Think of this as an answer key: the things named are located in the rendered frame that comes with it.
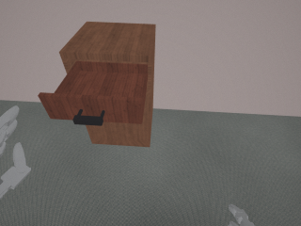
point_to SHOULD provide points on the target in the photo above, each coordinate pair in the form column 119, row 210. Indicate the drawer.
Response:
column 117, row 88

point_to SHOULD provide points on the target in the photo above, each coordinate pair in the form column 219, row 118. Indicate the robot right hand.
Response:
column 240, row 216

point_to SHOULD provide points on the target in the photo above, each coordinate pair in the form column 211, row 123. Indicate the robot left hand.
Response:
column 20, row 170

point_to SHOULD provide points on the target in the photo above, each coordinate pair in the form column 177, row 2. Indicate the cabinet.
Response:
column 116, row 43

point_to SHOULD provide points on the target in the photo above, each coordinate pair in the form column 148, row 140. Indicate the handle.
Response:
column 88, row 120

